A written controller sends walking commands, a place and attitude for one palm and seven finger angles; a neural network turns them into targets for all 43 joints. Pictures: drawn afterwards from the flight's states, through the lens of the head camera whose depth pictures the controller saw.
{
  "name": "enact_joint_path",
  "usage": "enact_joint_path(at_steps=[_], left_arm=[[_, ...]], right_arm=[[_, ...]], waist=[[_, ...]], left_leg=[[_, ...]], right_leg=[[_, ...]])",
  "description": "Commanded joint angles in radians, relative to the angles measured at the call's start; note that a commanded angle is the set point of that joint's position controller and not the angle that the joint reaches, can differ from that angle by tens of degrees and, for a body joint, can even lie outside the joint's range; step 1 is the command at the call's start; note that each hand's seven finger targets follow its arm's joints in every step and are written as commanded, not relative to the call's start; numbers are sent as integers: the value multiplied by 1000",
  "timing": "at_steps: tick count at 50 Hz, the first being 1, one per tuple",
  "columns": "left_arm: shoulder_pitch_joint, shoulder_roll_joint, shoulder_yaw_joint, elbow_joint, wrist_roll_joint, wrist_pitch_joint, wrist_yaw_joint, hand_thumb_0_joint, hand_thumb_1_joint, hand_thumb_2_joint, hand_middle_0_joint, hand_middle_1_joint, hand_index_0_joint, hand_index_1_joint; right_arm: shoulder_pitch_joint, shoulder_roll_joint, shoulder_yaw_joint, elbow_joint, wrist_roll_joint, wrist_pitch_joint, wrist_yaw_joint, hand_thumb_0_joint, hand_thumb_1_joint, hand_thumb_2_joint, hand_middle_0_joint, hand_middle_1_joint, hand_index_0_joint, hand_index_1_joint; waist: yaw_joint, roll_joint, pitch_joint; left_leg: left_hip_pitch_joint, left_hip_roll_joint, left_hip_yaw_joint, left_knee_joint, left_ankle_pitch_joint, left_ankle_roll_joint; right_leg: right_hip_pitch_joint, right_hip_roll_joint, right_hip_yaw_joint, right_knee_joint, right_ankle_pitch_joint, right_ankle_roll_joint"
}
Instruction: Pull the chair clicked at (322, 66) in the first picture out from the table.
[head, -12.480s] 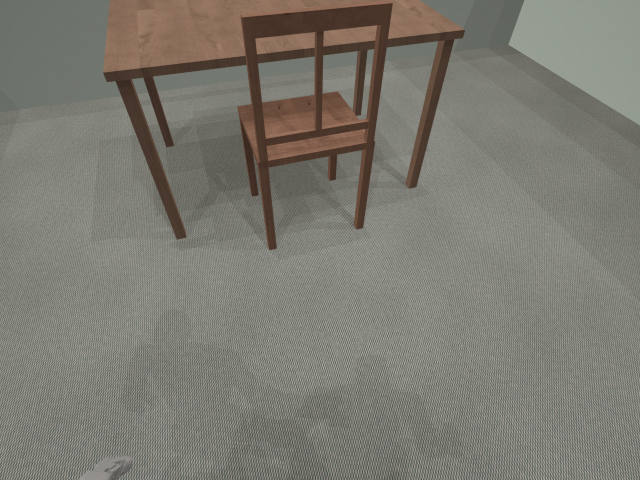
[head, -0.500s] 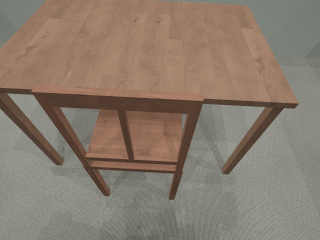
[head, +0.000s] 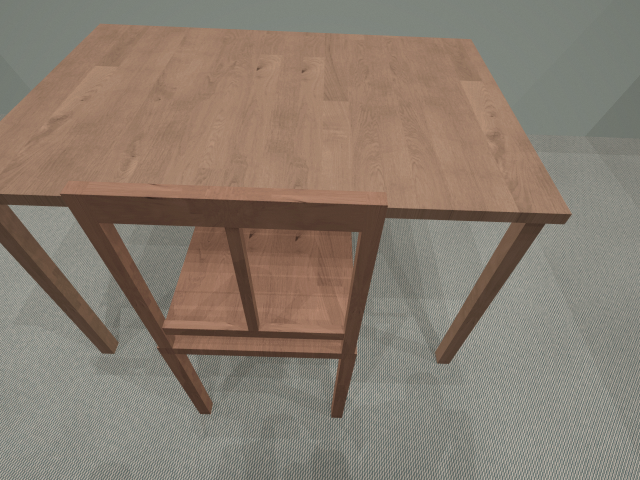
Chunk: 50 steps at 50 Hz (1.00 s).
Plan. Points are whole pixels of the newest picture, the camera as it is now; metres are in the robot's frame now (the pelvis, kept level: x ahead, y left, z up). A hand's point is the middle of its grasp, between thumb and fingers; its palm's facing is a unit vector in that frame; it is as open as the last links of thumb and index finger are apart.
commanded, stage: look again from close up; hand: left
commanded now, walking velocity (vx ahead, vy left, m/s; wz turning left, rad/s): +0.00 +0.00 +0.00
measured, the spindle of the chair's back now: (245, 283) +0.43 +0.15 -0.08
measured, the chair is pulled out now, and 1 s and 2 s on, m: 0.00 0.00 0.00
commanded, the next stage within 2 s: raise the hand toward the chair's back in 1.22 s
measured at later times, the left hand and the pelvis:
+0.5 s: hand out of the picture -0.02 +0.18 -0.18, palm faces +0.02 -0.99 -0.16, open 7.4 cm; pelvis +0.00 +0.01 +0.01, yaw +0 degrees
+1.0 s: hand out of the picture -0.03 +0.16 -0.17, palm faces +0.02 -0.99 -0.15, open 7.3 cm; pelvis +0.00 +0.01 +0.01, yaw +0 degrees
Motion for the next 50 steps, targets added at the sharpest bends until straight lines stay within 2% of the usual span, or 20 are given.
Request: enact_joint_path(at_steps=[1, 3, 7, 12, 19, 23, 26, 36, 40, 50], left_arm=[[70, 111, 16, -47, 6, -12, 8, 0, 900, 900, -200, -300, -200, -300], [75, 108, 15, -45, 5, -10, 8, 0, 900, 900, -200, -300, -200, -300], [86, 105, 12, -46, 8, -6, 4, 0, 900, 900, -200, -300, -200, -300], [101, 106, 9, -43, 8, -9, 2, 0, 900, 900, -200, -300, -200, -300], [124, 106, 6, -29, 9, -10, -1, 0, 900, 900, -200, -300, -200, -300], [138, 103, 4, -21, 9, -12, -2, 0, 900, 900, -200, -300, -200, -300], [147, 102, 4, -17, 9, -13, -3, 0, 900, 900, -200, -300, -200, -300], [164, 93, -1, 0, 7, -11, -3, 0, 900, 900, -200, -300, -200, -300], [169, 86, -2, 5, 6, -14, -2, 0, 900, 900, -200, -300, -200, -300], [173, 77, -3, 8, 5, -13, -2, 0, 900, 900, -200, -300, -200, -300]], right_arm=[[8, -101, -19, -52, 3, -26, -5, 0, -900, -900, 200, 300, 200, 300], [7, -103, -20, -48, 3, -24, -5, 0, -900, -900, 200, 300, 200, 300], [-5, -106, -20, -42, 4, -25, -5, 0, -900, -900, 200, 300, 200, 300], [-10, -111, -19, -36, 6, -28, -4, 0, -900, -900, 200, 300, 200, 300], [-18, -108, -17, -21, 8, -31, -4, 0, -900, -900, 200, 300, 200, 300], [-14, -105, -17, -8, 10, -34, -4, 0, -900, -900, 200, 300, 200, 300], [-4, -101, -15, 1, 13, -39, -6, 0, -900, -900, 200, 300, 200, 300], [10, -89, -8, 27, 15, -38, -7, 0, -900, -900, 200, 300, 200, 300], [21, -84, -8, 36, 13, -37, -6, 0, -900, -900, 200, 300, 200, 300], [35, -71, -6, 49, 12, -37, -8, 0, -900, -900, 200, 300, 200, 300]], waist=[[12, -2, 11], [9, -10, 7], [13, 14, 40], [15, -5, 18], [17, 25, 18], [19, 17, 11], [20, 10, -9], [23, 7, 43], [20, -13, 27], [20, 4, 35]], left_leg=[[51, 102, -131, -87, 133, 9], [59, 103, -139, -96, 103, 8], [46, 111, -158, -133, 53, 11], [68, 114, -159, -144, 61, 12], [76, 115, -167, -172, 41, 10], [85, 118, -168, -180, 50, 13], [105, 121, -165, -179, 105, 17], [84, 115, -159, -203, 64, 14], [99, 111, -153, -194, 72, 10], [97, 112, -147, -201, 63, 8]], right_leg=[[-97, -101, 105, -104, 177, -45], [-103, -102, 106, -107, 145, -42], [-120, -92, 100, -121, 96, -36], [-115, -96, 97, -129, 109, -29], [-114, -99, 93, -146, 106, -23], [-109, -99, 90, -151, 115, -22], [-94, -100, 83, -152, 140, -19], [-106, -103, 84, -172, 118, -20], [-105, -110, 90, -173, 130, -22], [-113, -107, 92, -176, 125, -23]])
